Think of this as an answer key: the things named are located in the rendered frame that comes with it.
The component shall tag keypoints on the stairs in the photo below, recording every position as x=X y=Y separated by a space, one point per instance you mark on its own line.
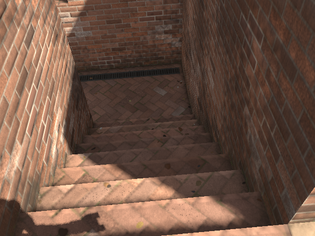
x=145 y=177

